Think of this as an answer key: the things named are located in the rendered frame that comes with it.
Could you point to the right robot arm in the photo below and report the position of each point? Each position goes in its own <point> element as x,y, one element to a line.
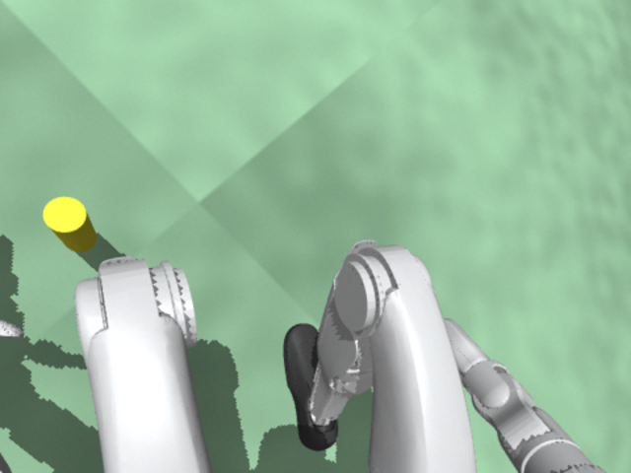
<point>531,438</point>

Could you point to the right robot hand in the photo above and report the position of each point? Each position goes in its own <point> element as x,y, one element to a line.
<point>466,351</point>

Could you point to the left robot hand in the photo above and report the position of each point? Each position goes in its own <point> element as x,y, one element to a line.
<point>9,330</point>

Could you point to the can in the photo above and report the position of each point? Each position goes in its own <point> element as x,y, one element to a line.
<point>68,219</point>

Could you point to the right robot foot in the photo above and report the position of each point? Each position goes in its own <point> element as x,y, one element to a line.
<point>300,360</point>

